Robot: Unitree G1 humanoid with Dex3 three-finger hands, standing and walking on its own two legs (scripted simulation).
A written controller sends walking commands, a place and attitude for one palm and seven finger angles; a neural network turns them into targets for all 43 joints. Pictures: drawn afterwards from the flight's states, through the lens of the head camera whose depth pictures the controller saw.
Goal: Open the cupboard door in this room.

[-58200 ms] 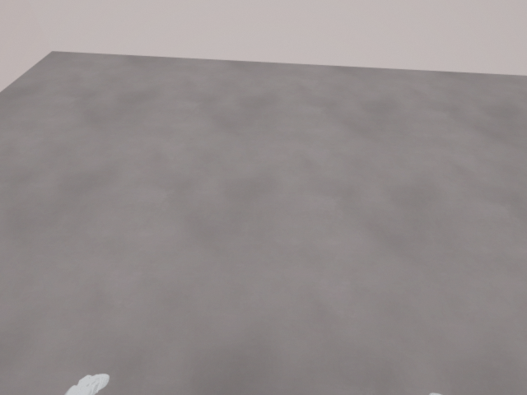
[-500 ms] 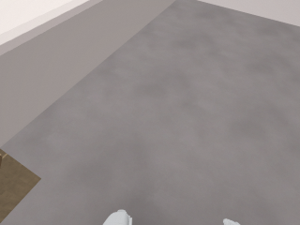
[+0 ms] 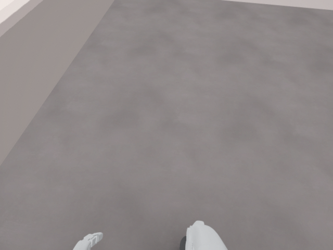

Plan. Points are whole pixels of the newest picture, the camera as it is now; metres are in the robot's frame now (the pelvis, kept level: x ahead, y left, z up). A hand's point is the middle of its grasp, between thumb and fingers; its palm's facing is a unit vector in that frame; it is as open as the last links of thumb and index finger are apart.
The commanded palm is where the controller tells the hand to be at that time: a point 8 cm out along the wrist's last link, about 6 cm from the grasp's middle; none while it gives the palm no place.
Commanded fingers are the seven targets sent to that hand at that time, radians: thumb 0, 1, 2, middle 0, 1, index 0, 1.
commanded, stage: walk to a spot facing it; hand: left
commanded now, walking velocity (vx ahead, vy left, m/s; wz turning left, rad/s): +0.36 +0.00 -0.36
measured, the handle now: out of the picture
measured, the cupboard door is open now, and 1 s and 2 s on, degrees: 46 46 46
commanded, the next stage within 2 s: turn to face it in 0.64 s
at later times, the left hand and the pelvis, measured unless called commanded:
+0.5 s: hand (126, 221) +0.22 +0.12 -0.16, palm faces -0.04 -0.98 -0.19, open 7.3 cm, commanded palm none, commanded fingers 0.00 0.90 0.90 -0.20 -0.30 -0.20 -0.30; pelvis +0.25 -0.05 +0.00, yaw -8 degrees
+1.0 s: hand (138, 112) +0.61 +0.11 -0.16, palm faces -0.10 -0.97 -0.22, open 7.3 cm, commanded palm none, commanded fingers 0.00 0.90 0.90 -0.20 -0.30 -0.20 -0.30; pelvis +0.49 -0.07 +0.01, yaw -6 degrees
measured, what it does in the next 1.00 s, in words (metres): walks ahead: right foot, then left foot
